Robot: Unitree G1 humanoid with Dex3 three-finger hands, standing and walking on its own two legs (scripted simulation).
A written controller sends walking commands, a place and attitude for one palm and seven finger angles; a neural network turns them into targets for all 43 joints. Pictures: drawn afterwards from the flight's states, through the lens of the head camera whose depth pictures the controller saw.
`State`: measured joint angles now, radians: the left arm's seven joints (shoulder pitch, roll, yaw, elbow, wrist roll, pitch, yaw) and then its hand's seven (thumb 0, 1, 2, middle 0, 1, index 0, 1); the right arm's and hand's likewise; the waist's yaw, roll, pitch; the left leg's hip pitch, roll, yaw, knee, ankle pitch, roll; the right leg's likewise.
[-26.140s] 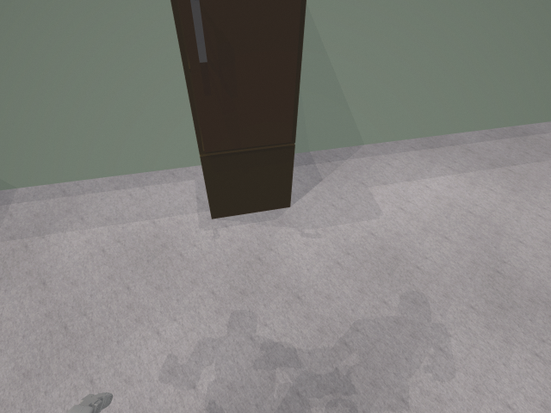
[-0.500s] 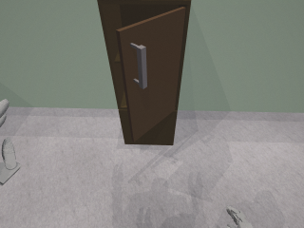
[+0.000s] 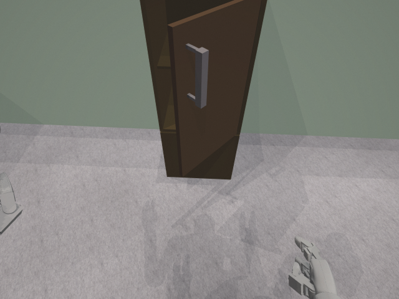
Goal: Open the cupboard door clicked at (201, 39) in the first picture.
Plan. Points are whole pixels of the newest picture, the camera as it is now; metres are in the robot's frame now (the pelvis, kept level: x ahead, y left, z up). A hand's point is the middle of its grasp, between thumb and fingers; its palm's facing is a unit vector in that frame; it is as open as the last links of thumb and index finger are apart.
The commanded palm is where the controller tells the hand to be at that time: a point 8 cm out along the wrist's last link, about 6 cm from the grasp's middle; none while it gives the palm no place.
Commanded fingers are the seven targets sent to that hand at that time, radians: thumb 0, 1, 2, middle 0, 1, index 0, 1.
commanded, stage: stop stepping back and stand still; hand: left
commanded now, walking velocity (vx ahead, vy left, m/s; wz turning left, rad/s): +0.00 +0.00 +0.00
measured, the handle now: (195, 77) +0.63 +0.05 +0.11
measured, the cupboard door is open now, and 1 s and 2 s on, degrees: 48 48 48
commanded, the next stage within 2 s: let the arm hang, fingers relaxed in 0.50 s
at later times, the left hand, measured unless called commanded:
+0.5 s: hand out of the picture +0.17 +0.29 +0.15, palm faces +0.43 -0.79 -0.44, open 7.4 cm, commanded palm +0.11 +0.32 +0.18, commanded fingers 0.00 0.90 0.90 -0.20 -0.30 -0.20 -0.30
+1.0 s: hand out of the picture -0.02 +0.18 -0.18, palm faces +0.05 -0.98 -0.17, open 7.1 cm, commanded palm none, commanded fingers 0.00 0.90 0.90 -0.20 -0.30 -0.20 -0.30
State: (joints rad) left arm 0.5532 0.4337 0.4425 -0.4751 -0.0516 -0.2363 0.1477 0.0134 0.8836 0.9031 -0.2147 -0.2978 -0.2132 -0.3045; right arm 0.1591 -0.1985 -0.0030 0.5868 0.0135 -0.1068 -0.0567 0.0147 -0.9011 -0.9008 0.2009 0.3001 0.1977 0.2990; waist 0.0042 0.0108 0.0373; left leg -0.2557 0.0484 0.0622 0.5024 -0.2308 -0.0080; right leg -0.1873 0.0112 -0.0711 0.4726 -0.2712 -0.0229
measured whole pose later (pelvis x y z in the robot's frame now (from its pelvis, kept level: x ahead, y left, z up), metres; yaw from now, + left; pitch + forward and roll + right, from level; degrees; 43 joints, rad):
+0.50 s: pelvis -0.02 +0.02 +0.01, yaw +1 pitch -1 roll -1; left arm 0.53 0.37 0.38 -0.41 -0.04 -0.19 0.15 0.02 0.89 0.90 -0.21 -0.30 -0.21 -0.30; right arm 0.22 -0.21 0.01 0.63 0.00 -0.12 -0.07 0.02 -0.90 -0.90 0.20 0.30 0.20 0.30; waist 0.00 0.01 0.03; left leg -0.26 0.02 0.06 0.42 -0.15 0.03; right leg -0.17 -0.01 -0.08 0.37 -0.18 0.01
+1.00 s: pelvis -0.03 +0.00 +0.00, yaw +3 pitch -1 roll -1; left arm 0.29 0.20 0.00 0.96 0.01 0.04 0.01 0.01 0.97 0.90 -0.21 -0.30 -0.21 -0.30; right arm 0.27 -0.21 0.01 1.02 -0.03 0.04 0.00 0.01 -0.90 -0.90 0.20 0.30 0.20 0.30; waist -0.01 -0.04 0.07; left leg -0.32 0.02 0.01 0.51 -0.18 0.00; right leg -0.23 -0.02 -0.12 0.51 -0.26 -0.03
